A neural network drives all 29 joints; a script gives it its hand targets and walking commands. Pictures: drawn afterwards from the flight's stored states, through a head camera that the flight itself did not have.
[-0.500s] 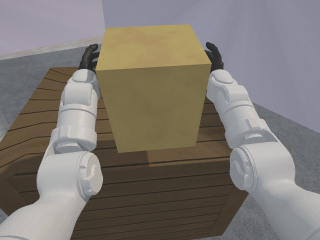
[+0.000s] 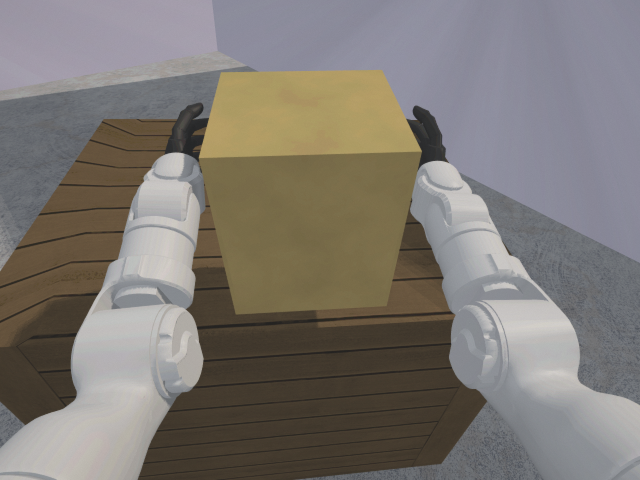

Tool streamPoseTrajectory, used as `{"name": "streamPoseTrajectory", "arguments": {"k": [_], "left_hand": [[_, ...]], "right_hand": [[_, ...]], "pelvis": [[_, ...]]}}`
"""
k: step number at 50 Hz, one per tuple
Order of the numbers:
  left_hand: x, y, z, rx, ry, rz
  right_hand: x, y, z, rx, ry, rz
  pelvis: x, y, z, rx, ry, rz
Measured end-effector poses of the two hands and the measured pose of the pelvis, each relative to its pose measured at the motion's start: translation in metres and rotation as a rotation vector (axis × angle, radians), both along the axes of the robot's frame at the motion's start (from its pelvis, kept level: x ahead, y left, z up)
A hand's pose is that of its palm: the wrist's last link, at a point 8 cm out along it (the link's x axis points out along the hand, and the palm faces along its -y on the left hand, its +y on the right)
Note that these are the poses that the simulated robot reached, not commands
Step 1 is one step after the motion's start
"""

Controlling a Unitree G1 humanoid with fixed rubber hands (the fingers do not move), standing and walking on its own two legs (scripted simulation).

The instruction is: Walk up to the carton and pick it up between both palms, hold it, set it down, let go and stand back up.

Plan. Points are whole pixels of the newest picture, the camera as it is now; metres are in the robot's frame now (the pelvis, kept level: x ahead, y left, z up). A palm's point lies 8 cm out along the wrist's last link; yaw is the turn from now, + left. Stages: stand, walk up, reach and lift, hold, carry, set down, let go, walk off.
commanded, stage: set down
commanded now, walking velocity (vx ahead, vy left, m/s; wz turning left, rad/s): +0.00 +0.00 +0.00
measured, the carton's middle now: (307, 194) +0.43 -0.02 +0.17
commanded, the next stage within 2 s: none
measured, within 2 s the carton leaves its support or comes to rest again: rests again in 1.40 s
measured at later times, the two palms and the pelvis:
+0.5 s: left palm (191, 184) +0.44 +0.13 +0.18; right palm (419, 190) +0.41 -0.17 +0.18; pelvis +0.01 +0.00 +0.00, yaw -1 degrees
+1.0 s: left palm (203, 200) +0.45 +0.12 +0.15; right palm (419, 210) +0.41 -0.18 +0.15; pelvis +0.01 +0.00 +0.00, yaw -2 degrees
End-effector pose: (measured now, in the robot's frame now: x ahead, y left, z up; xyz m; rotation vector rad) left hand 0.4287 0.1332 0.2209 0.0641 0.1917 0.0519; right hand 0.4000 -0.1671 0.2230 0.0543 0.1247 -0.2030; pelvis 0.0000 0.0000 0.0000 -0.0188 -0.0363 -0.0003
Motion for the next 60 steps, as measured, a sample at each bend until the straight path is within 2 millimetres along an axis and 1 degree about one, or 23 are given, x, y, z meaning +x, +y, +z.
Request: {"name": "streamPoseTrajectory", "arguments": {"k": [10,19,25,34,41,50,60], "left_hand": [[0.006,-0.005,-0.015,-0.011,0.022,-0.001],[0.009,-0.003,-0.032,-0.022,0.055,0.005],[0.012,-0.003,-0.037,-0.024,0.057,0.006],[0.018,-0.008,-0.041,-0.023,0.052,-0.005],[0.020,-0.012,-0.057,-0.031,0.087,-0.013],[0.021,-0.013,-0.069,-0.023,0.094,-0.013],[0.020,-0.012,-0.076,-0.019,0.088,-0.019]], "right_hand": [[0.004,-0.005,-0.014,-0.010,0.020,-0.005],[0.008,-0.003,-0.034,-0.011,0.051,-0.001],[0.010,-0.002,-0.040,-0.006,0.050,0.004],[0.013,-0.007,-0.045,-0.007,0.043,-0.005],[0.013,-0.010,-0.060,-0.003,0.071,-0.015],[0.012,-0.012,-0.075,-0.018,0.075,-0.014],[0.010,-0.010,-0.083,-0.025,0.067,-0.016]], "pelvis": [[0.003,0.001,0.000,0.004,0.010,-0.012],[0.004,0.000,0.000,0.006,0.032,-0.015],[0.006,0.000,0.000,0.006,0.046,-0.015],[0.008,0.001,0.000,0.007,0.067,-0.021],[0.008,0.002,0.000,0.012,0.077,-0.030],[0.009,0.002,0.000,0.013,0.095,-0.039],[0.009,0.004,0.000,0.013,0.108,-0.042]]}}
